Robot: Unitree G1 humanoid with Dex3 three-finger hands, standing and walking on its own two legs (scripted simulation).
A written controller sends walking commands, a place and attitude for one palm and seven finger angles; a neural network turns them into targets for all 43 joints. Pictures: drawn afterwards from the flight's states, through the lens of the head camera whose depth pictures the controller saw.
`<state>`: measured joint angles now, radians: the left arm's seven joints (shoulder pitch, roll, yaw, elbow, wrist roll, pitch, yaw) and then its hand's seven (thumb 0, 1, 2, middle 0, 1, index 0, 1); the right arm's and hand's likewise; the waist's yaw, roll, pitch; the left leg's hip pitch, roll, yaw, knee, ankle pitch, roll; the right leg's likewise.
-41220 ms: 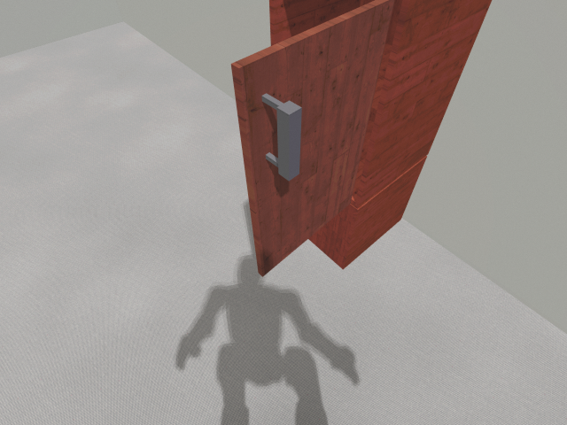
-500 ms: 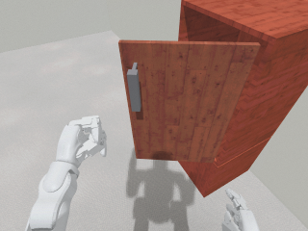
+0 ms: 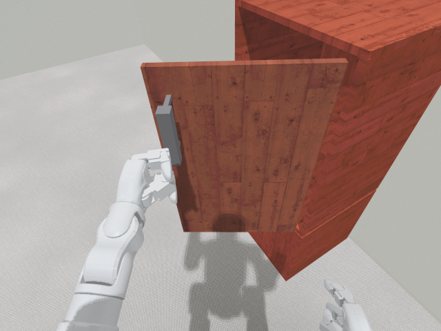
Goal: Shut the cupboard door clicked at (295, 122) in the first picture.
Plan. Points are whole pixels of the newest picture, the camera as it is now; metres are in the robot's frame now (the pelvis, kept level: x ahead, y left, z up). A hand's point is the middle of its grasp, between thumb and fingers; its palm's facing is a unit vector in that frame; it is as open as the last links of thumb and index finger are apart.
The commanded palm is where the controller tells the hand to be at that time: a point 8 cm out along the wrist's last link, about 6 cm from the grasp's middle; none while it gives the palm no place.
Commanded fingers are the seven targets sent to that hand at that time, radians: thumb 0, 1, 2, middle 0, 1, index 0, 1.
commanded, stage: bring the fist close to the handle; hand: left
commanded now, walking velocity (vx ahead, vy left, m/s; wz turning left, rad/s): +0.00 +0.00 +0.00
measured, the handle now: (171, 131) +0.47 +0.14 +0.13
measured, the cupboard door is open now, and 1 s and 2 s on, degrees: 57 57 46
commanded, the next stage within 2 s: push the door shut along its arc in 0.64 s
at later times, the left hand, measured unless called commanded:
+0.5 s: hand (185, 161) +0.37 +0.09 +0.14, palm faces +0.06 -1.00 +0.00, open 3.1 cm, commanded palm +0.34 +0.14 +0.14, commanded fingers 0.00 0.90 0.90 -1.30 -1.50 -1.30 -1.50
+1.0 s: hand (189, 155) +0.39 +0.09 +0.14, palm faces -0.03 -1.00 -0.02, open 3.1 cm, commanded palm +0.37 +0.14 +0.14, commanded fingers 0.00 0.90 0.90 -1.30 -1.50 -1.30 -1.50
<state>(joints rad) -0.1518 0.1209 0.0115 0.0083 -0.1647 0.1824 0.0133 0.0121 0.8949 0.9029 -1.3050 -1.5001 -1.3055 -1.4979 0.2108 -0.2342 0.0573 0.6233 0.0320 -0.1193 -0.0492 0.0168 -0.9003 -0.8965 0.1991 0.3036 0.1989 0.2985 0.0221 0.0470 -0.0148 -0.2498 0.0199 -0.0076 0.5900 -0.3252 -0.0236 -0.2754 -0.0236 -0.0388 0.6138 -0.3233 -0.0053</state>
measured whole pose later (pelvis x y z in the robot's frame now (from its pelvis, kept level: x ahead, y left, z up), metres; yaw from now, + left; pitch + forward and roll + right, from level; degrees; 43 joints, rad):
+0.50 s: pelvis +0.00 -0.01 +0.00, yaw -1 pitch +0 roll +1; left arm -0.34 0.10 0.07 0.26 -0.14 0.06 0.09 0.01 0.90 0.90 -1.30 -1.50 -1.30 -1.50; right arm 0.25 -0.23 0.03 0.63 0.03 -0.06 -0.04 0.02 -0.90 -0.90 0.20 0.30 0.20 0.30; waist 0.00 0.04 -0.03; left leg -0.27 0.03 0.01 0.57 -0.31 -0.04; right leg -0.31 -0.01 -0.02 0.62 -0.31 -0.02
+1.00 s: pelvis -0.01 +0.01 +0.00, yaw -1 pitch +0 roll +0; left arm -0.51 0.11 0.04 0.45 -0.14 0.08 0.05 0.01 0.89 0.90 -1.31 -1.50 -1.31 -1.50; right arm 0.22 -0.22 0.05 0.64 0.04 -0.05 -0.06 0.01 -0.90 -0.90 0.20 0.30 0.20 0.30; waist -0.01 0.03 -0.02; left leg -0.28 0.02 0.01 0.59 -0.31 -0.02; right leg -0.31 -0.02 -0.02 0.60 -0.29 0.00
